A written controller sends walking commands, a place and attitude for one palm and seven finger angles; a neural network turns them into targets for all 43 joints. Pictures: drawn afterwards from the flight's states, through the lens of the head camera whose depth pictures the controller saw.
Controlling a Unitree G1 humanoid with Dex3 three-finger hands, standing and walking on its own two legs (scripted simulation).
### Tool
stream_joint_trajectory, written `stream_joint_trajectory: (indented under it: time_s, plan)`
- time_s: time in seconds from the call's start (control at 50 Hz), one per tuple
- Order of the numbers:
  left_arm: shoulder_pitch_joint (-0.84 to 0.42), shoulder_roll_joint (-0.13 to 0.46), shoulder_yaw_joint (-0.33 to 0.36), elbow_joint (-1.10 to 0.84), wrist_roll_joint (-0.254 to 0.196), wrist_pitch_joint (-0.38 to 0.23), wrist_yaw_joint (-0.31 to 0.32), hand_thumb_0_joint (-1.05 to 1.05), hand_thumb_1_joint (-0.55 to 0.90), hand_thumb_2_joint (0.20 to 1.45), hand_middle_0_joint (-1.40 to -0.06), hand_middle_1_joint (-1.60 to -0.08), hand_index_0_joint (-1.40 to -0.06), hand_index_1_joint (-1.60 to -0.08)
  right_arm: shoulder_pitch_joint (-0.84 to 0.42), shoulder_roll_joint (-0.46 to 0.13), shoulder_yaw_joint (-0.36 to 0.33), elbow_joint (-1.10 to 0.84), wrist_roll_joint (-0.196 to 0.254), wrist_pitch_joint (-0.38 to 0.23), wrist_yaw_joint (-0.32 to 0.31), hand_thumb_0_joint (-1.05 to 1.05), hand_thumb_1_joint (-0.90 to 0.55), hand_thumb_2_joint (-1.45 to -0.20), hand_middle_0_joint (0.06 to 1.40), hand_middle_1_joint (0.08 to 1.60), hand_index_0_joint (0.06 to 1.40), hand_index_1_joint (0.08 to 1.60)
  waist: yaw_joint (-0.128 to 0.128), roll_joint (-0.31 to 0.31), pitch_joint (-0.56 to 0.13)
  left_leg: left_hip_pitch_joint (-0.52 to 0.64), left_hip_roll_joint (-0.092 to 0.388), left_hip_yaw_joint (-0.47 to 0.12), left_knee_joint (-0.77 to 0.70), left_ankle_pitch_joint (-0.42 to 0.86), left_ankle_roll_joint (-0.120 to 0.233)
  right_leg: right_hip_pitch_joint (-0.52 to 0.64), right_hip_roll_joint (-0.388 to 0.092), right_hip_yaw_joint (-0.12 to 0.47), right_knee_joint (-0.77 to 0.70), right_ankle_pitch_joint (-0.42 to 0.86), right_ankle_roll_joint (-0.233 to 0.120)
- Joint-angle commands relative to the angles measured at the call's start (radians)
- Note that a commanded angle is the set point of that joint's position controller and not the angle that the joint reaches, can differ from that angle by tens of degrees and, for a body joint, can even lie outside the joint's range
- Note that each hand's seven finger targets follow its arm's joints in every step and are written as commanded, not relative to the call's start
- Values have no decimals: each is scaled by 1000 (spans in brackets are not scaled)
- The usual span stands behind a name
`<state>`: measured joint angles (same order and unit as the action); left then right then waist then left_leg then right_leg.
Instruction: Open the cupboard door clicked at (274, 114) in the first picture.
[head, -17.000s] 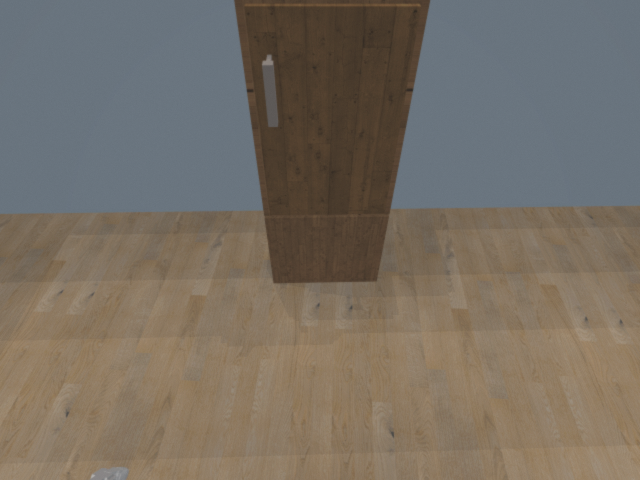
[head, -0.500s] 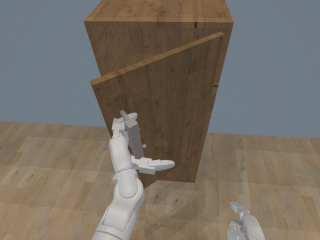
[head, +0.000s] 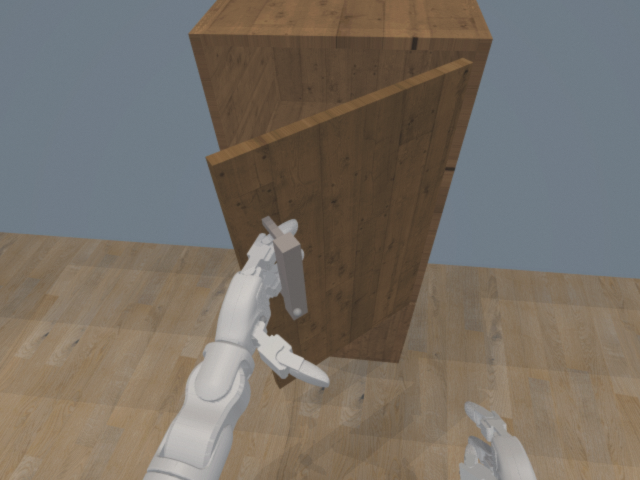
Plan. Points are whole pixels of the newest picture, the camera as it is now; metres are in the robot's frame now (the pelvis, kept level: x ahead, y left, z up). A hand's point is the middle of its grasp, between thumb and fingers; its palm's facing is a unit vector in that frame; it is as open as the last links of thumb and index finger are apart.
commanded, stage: slide the hand sideways off the handle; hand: left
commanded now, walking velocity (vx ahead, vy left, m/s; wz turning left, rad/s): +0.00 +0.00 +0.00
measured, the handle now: (283, 269) +0.36 +0.08 +0.07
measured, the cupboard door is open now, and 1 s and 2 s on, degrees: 40 42 42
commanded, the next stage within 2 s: draw the hand back to the body in 0.94 s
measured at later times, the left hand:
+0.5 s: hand (265, 351) +0.24 +0.08 +0.08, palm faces -0.06 -1.00 -0.03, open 16.3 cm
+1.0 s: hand (217, 387) +0.20 +0.13 +0.08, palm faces -0.05 -1.00 -0.04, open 16.3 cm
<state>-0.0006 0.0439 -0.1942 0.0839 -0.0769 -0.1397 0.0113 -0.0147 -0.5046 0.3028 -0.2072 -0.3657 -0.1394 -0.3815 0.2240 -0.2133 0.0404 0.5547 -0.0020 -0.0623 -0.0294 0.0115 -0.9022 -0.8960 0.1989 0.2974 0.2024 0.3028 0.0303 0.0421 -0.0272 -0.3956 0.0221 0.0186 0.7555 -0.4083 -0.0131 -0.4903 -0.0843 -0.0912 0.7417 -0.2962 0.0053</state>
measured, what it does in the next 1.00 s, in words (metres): stands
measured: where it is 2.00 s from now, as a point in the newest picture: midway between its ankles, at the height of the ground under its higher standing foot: outside the picture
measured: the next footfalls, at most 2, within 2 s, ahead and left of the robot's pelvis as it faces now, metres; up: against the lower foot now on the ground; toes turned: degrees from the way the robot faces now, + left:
none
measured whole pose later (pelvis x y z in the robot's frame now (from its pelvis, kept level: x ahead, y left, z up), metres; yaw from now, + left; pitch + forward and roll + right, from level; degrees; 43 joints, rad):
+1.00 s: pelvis +0.01 -0.01 -0.01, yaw +0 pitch +5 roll -1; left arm 0.55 0.16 0.00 -0.32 -0.18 -0.24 -0.18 -0.01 -0.50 0.30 -0.15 -0.30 -0.15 -0.30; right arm 0.26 -0.24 0.02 0.48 0.01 -0.23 -0.05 0.01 -0.90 -0.90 0.20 0.30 0.20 0.30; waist 0.03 0.04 -0.05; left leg -0.48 0.04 -0.01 0.88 -0.49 -0.03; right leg -0.57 -0.07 -0.11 0.85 -0.37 0.00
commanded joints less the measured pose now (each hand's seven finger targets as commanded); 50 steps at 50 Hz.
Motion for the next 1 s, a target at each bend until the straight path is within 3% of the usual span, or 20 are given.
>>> stream_joint_trajectory:
  time_s: [0.0,0.06,0.08,0.14,0.18,0.22,0.32,0.42,0.5,0.54,0.68,0.72,0.78,0.86,0.88,0.92,0.98]
  plan:
    - [-92,-43,-1,-302,9,-50,20,0,-500,300,-150,-300,-150,-300,-100,-82,-33,-196,-3,-90,13,0,-900,-900,200,300,200,300,7,-98,-203,-29,-29,-27,-163,158,9,191,54,17,-90,111,-37]
    - [-33,-23,4,-352,39,-52,38,0,-500,300,-150,-300,-150,-300,-96,-83,-35,-206,-9,-92,23,0,-900,-900,200,300,200,300,4,-117,-190,-44,-28,-14,-155,157,11,192,55,27,-90,124,-34]
    - [15,5,33,-352,42,-51,42,0,-500,300,-150,-300,-150,-300,-97,-85,-38,-206,-8,-89,23,0,-900,-900,200,300,200,300,17,-120,-192,-51,-28,-12,-157,155,11,204,56,32,-93,121,-36]
    - [40,7,26,-427,49,-54,47,0,-500,300,-150,-300,-150,-300,-104,-79,-33,-220,-11,-86,22,0,-900,-900,200,300,200,300,9,-71,-180,-51,-31,-3,-149,146,12,197,55,37,-90,118,-36]
    - [115,40,67,-437,43,-60,49,0,-500,300,-150,-300,-150,-300,-105,-82,-35,-223,-11,-85,17,0,-900,-900,200,300,200,300,15,-113,-175,-63,-28,-3,-146,137,15,204,58,41,-99,106,-34]
    - [102,13,28,-497,37,-74,39,0,-500,300,-150,-300,-150,-300,-105,-77,-33,-229,-11,-95,13,0,-900,-900,200,300,200,300,-1,-88,-179,-56,-31,-4,-136,135,17,194,57,43,-94,112,-31]
    - [161,38,37,-542,19,-104,-3,0,-500,300,-150,-300,-150,-300,-79,-85,-35,-222,-12,-127,3,0,-900,-900,200,300,200,300,-21,-84,-183,-66,-35,-11,-104,146,19,175,56,44,-78,136,-24]
    - [229,88,93,-536,-4,-99,-53,0,-500,300,-150,-300,-150,-300,-65,-95,-38,-220,-6,-148,-7,0,-900,-900,200,300,200,300,-19,-103,-181,-93,-39,-13,-83,146,18,173,55,50,-70,139,-21]
    - [287,114,136,-558,-28,-96,-80,0,-500,300,-150,-300,-150,-300,-65,-95,-38,-229,-4,-163,-14,0,-900,-900,200,300,200,300,-5,-83,-185,-103,-42,-12,-71,155,18,186,51,60,-67,145,-20]
    - [306,129,164,-561,-41,-101,-90,0,-500,300,-150,-300,-150,-300,-58,-97,-39,-228,-1,-169,-16,0,-900,-900,200,300,200,300,-5,-106,-192,-110,-42,-13,-65,164,17,194,53,61,-64,156,-19]
    - [440,158,210,-595,-77,-123,-133,0,-500,300,-150,-300,-150,-300,-52,-105,-43,-240,5,-189,-16,0,-900,-900,200,300,200,300,7,-74,-184,-122,-41,-11,-49,185,16,192,55,57,-46,180,-21]
    - [424,166,216,-599,-86,-129,-148,0,-500,300,-150,-300,-150,-300,-47,-108,-43,-240,5,-193,-18,0,-900,-900,200,300,200,300,-7,-97,-162,-147,-42,-15,-38,163,15,179,52,70,-51,149,-17]
    - [476,191,255,-601,-103,-142,-171,0,-500,300,-150,-300,-150,-300,-47,-113,-49,-238,8,-201,-22,0,-900,-900,200,300,200,300,0,-80,-166,-156,-43,-15,-23,158,14,175,52,76,-47,126,-20]
    - [505,181,245,-645,-126,-168,-198,0,-500,300,-150,-300,-150,-300,-40,-115,-53,-246,15,-219,-24,0,-900,-900,200,300,200,300,-4,-57,-173,-149,-43,-20,-16,158,13,149,55,56,-28,123,-20]
    - [518,191,250,-638,-124,-167,-199,0,-500,300,-150,-300,-150,-300,-45,-116,-54,-244,15,-221,-25,0,-900,-900,200,300,200,300,-5,-63,-162,-156,-41,-22,-11,156,14,141,58,56,-25,116,-20]
    - [463,157,198,-653,-120,-167,-201,0,-500,300,-150,-300,-150,-300,-44,-119,-49,-248,16,-229,-25,0,-900,-900,200,300,200,300,-25,-48,-130,-161,-41,-30,-14,123,14,98,60,42,-20,71,-18]
    - [431,183,212,-642,-106,-163,-180,0,-500,300,-150,-300,-150,-300,-36,-126,-50,-238,14,-237,-31,0,-900,-900,200,300,200,300,-27,-68,-133,-174,-39,-37,-6,87,14,76,62,46,-20,4,-18]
